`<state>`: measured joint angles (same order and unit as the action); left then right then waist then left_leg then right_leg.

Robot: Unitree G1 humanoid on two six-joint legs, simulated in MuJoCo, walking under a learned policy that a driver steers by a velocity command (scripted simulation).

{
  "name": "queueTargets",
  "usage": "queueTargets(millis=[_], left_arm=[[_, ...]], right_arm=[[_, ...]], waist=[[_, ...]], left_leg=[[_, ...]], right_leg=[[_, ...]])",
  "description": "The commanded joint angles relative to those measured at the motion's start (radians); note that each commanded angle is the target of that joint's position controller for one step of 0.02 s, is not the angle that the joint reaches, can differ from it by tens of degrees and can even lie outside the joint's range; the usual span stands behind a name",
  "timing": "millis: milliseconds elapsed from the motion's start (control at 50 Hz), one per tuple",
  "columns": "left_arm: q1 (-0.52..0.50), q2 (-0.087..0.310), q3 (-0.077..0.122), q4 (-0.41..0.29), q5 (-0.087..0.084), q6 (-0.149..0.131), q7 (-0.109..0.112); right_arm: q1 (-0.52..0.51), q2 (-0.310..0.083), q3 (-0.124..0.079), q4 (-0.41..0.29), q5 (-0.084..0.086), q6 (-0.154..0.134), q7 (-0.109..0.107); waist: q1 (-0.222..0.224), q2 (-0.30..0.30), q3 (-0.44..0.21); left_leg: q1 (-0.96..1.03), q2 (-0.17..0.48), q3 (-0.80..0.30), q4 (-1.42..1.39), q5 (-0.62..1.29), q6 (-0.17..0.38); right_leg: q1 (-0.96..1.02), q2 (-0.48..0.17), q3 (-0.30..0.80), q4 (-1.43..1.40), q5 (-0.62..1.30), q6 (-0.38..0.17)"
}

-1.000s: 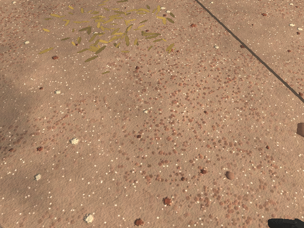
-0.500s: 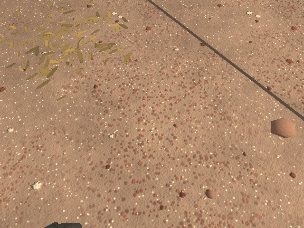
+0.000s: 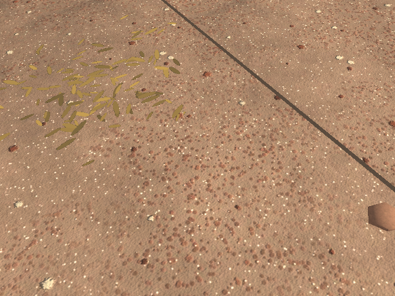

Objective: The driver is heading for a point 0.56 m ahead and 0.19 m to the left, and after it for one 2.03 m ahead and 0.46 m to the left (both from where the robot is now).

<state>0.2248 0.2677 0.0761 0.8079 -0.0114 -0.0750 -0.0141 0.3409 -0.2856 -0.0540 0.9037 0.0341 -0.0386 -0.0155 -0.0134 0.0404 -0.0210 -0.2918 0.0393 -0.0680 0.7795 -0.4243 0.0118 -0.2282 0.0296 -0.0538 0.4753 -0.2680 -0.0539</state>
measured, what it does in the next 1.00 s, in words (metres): goes down, turning left: left foot 0.03 m lower, then right foot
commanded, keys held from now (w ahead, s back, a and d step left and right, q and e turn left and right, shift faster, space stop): w+q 0.86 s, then w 0.02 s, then w+e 0.12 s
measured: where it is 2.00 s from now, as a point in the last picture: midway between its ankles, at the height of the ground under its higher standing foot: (125, 184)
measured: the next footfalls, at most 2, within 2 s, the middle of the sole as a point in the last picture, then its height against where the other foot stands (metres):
left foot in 0.42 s outside the picture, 0.03 m lower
right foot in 0.90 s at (177, 250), level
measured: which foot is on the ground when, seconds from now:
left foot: up 0.00-0.40, down 0.42-0.92, up 0.94-1.00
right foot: down 0.00-0.44, up 0.46-0.88, down 0.90-1.00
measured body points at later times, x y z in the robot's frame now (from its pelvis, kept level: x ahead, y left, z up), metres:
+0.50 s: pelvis +0.25 +0.08 -0.05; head +0.30 +0.10 +0.40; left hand +0.20 +0.36 -0.18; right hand +0.51 -0.12 -0.14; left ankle +0.32 +0.16 -0.77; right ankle +0.06 -0.11 -0.64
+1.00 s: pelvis +0.56 +0.15 -0.04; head +0.58 +0.16 +0.41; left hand +0.59 +0.47 -0.13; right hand +0.75 -0.07 -0.17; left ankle +0.37 +0.18 -0.69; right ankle +0.68 +0.10 -0.77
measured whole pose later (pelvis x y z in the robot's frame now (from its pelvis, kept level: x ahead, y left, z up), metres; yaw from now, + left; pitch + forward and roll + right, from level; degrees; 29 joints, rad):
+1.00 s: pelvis +0.56 +0.15 -0.04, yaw +31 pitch +1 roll -1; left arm 0.12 0.27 0.05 0.71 0.00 -0.12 -0.02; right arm 0.34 -0.29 -0.06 0.79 0.02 -0.04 -0.01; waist -0.03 0.02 0.03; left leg -0.28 -0.10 -0.14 1.13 -0.46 0.04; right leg -0.40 0.07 0.01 0.52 -0.14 -0.05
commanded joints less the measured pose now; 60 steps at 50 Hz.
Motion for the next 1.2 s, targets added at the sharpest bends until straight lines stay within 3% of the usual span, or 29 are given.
queueTargets(millis=[20,80,120,240,300,340,400,420,440,460,480,500,520,560,620,700,780,840,880,900,920,940,960,980,1000,1020,1080,1140,1200], left_arm=[[0.16,0.119,0.027,-0.003,0.007,-0.029,0.009],[0.092,0.085,0.014,-0.006,0.01,-0.035,0.009],[0.093,0.1,0.018,0.003,0.021,-0.041,0.015],[0.132,0.137,0.021,0.051,0.003,-0.041,0.039],[0.144,0.155,0.03,0.071,-0.01,-0.026,0.037],[0.145,0.174,0.037,0.074,-0.013,-0.007,0.041],[0.15,0.213,0.046,0.067,-0.001,0.026,0.048],[0.133,0.208,0.04,0.058,0.0,0.03,0.05],[0.168,0.139,0.018,0.032,0.033,0.018,0.046],[0.268,0.029,-0.028,-0.015,0.032,-0.02,0.023],[0.119,0.134,-0.006,-0.053,-0.02,-0.063,0.015],[0.022,0.159,-0.003,-0.089,-0.045,-0.079,0.016],[0.001,0.159,-0.003,-0.086,-0.028,-0.083,0.026],[0.033,0.177,0.013,-0.074,0.014,-0.064,0.031],[0.023,0.126,0.005,-0.094,0.033,-0.037,0.03],[-0.156,0.075,-0.015,-0.155,0.036,-0.04,0.022],[-0.28,0.09,-0.014,-0.206,0.014,-0.05,0.004],[-0.276,0.13,0.0,-0.216,0.008,-0.062,-0.006],[-0.142,0.16,0.017,-0.183,0.011,-0.071,-0.002],[-0.008,0.189,0.028,-0.156,0.026,-0.075,0.001],[0.137,0.253,0.045,-0.135,0.044,-0.07,0.006],[0.214,0.244,0.051,-0.078,0.018,-0.057,-0.006],[0.164,0.165,0.027,-0.096,-0.008,-0.053,-0.009],[0.09,0.131,0.015,-0.11,-0.005,-0.042,-0.007],[0.035,0.125,0.01,-0.116,0.006,-0.032,-0.009],[0.015,0.115,0.004,-0.12,0.011,-0.031,-0.01],[0.02,0.115,0.001,-0.113,0.004,-0.028,-0.01],[0.044,0.17,0.019,-0.101,-0.01,-0.018,0.007],[0.099,0.189,0.026,-0.083,-0.015,-0.003,0.017]], right_arm=[[-0.135,-0.116,-0.027,-0.123,0.021,-0.052,0.007],[-0.141,-0.075,-0.027,-0.111,0.0,-0.044,0.021],[-0.142,-0.047,-0.023,-0.115,-0.004,-0.039,0.033],[-0.349,0.009,0.004,-0.212,-0.013,-0.041,0.063],[-0.386,-0.017,0.001,-0.247,-0.009,-0.033,0.083],[-0.392,-0.036,-0.005,-0.267,-0.013,-0.032,0.097],[-0.209,-0.116,-0.05,-0.234,-0.009,-0.017,0.09],[-0.055,-0.159,-0.077,-0.195,-0.007,-0.011,0.073],[0.055,-0.221,-0.09,-0.164,-0.01,0.0,0.05],[0.027,-0.298,-0.095,-0.199,-0.006,-0.013,0.055],[0.106,-0.219,-0.082,-0.181,-0.013,-0.012,0.057],[0.045,-0.181,-0.074,-0.179,-0.012,-0.022,0.054],[-0.058,-0.151,-0.063,-0.205,-0.013,-0.031,0.054],[-0.15,-0.116,-0.049,-0.238,-0.03,-0.041,0.049],[-0.138,-0.134,-0.055,-0.227,-0.023,-0.04,0.031],[-0.075,-0.156,-0.061,-0.207,-0.012,-0.025,0.005],[0.011,-0.152,-0.06,-0.173,-0.004,-0.014,-0.002],[0.027,-0.148,-0.06,-0.165,-0.008,-0.006,-0.01],[-0.004,-0.138,-0.058,-0.175,-0.014,0.0,-0.009],[-0.015,-0.1,-0.041,-0.185,-0.024,-0.003,-0.002],[0.088,-0.046,-0.024,-0.191,-0.024,-0.008,0.0],[0.184,-0.039,-0.01,-0.173,-0.003,-0.015,0.003],[0.121,-0.119,-0.023,-0.176,0.001,-0.021,0.007],[-0.003,-0.143,-0.027,-0.201,-0.005,-0.024,0.011],[-0.084,-0.133,-0.025,-0.228,-0.023,-0.034,0.011],[-0.115,-0.125,-0.029,-0.236,-0.04,-0.041,0.01],[-0.087,-0.066,-0.016,-0.241,-0.044,-0.05,0.014],[-0.188,-0.029,0.006,-0.272,-0.049,-0.056,0.017],[-0.28,-0.04,0.008,-0.289,-0.035,-0.064,0.026]], waist=[[0.087,-0.176,0.079],[0.055,-0.132,0.096],[0.047,-0.111,0.07],[0.096,-0.091,0.137],[0.086,-0.073,0.165],[0.068,-0.07,0.15],[-0.042,-0.108,-0.001],[-0.127,-0.091,-0.068],[-0.121,0.069,-0.169],[-0.032,0.23,-0.338],[-0.123,0.067,-0.378],[-0.112,0.042,-0.224],[-0.054,-0.07,-0.111],[0.021,-0.049,-0.047],[0.043,-0.02,0.001],[-0.019,0.006,0.03],[-0.067,0.029,0.037],[-0.043,0.052,0.034],[0.031,0.072,-0.022],[0.093,0.047,-0.141],[0.093,-0.114,-0.299],[0.078,-0.378,-0.362],[0.091,-0.246,-0.226],[0.092,-0.144,-0.092],[0.071,-0.079,0.006],[0.051,-0.065,0.037],[0.01,-0.123,0.01],[0.033,-0.132,0.014],[0.067,-0.13,0.019]], left_leg=[[-0.585,0.039,-0.092,0.309,0.031,0.056],[-0.53,0.063,-0.079,0.226,0.211,0.052],[-0.495,0.057,-0.055,0.183,0.311,0.026],[-0.316,0.03,0.05,-0.196,0.648,0.007],[-0.361,0.032,0.039,-0.269,0.589,0.045],[-0.342,0.003,0.08,-0.287,0.506,0.075],[-0.086,-0.093,0.16,-0.241,0.342,0.141],[0.156,-0.104,0.142,-0.29,0.379,0.18],[0.501,0.056,-0.091,-0.194,0.476,0.222],[0.827,0.306,-0.67,-0.284,0.397,0.478],[0.835,0.293,-0.71,-0.431,0.256,0.438],[0.709,0.248,-0.565,-0.463,0.266,0.372],[0.508,0.204,-0.456,-0.484,0.351,0.33],[0.268,0.152,-0.355,-0.519,0.543,0.313],[0.094,0.101,-0.247,-0.553,0.676,0.305],[0.004,0.003,-0.153,-0.531,0.623,0.225],[0.065,0.03,-0.246,-0.491,0.454,0.19],[0.196,0.084,-0.344,-0.397,0.457,0.181],[0.221,0.065,-0.338,-0.287,0.626,0.157],[0.173,0.021,-0.282,-0.111,0.652,0.131],[-0.086,-0.098,-0.179,0.21,0.416,0.063],[-0.327,-0.178,-0.113,0.474,-0.148,0.015],[-0.435,-0.113,-0.152,0.549,-0.129,0.018],[-0.458,-0.065,-0.102,0.548,-0.044,0.016],[-0.456,-0.03,-0.058,0.479,0.019,0.018],[-0.419,0.004,-0.05,0.401,0.065,0.017],[-0.314,0.021,-0.013,0.224,0.069,-0.006],[-0.231,0.005,0.017,-0.01,0.186,-0.035],[-0.135,-0.035,0.019,-0.164,0.383,-0.054]], right_leg=[[0.373,-0.365,0.5,-0.313,-0.228,-0.191],[0.306,-0.288,0.242,-0.333,0.148,-0.11],[0.278,-0.27,0.136,-0.334,0.317,-0.111],[0.142,-0.234,-0.065,-0.358,0.277,-0.082],[0.265,-0.282,-0.086,-0.313,0.33,-0.071],[0.335,-0.304,-0.106,-0.236,0.539,-0.056],[0.381,-0.295,-0.135,0.1,0.962,-0.024],[0.248,-0.262,-0.156,0.33,0.915,0.007],[-0.069,-0.19,-0.141,0.658,0.311,0.039],[-0.47,0.022,0.005,1.035,-0.382,0.103],[-0.577,-0.009,0.158,1.038,-0.318,0.083],[-0.614,-0.065,0.155,0.958,-0.227,0.051],[-0.567,-0.111,0.15,0.851,-0.13,0.045],[-0.416,-0.156,0.169,0.731,-0.051,0.063],[-0.355,-0.152,0.122,0.566,0.007,0.114],[-0.293,-0.084,0.087,0.221,0.311,0.126],[-0.254,-0.031,0.107,0.053,0.409,0.101],[-0.263,-0.03,0.143,0.006,0.288,0.063],[-0.102,-0.018,0.109,-0.035,0.244,0.015],[0.123,-0.085,0.147,-0.011,0.269,-0.039],[0.487,-0.277,0.444,0.004,0.192,-0.17],[0.629,-0.422,0.832,-0.121,-0.035,-0.289],[0.542,-0.392,0.845,-0.174,-0.235,-0.257],[0.404,-0.345,0.703,-0.192,-0.226,-0.218],[0.26,-0.3,0.608,-0.22,-0.119,-0.202],[0.177,-0.266,0.548,-0.236,0.005,-0.193],[0.091,-0.204,0.449,-0.266,0.203,-0.201],[0.006,-0.179,0.367,-0.285,0.23,-0.198],[-0.039,-0.163,0.348,-0.278,0.2,-0.17]])
Keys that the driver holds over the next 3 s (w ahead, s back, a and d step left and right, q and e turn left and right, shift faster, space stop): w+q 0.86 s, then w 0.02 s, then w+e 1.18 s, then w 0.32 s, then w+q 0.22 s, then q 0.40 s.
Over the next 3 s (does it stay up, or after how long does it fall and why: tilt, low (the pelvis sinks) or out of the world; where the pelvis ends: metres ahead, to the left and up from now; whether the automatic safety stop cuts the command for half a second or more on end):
stays up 1.51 0.30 -0.03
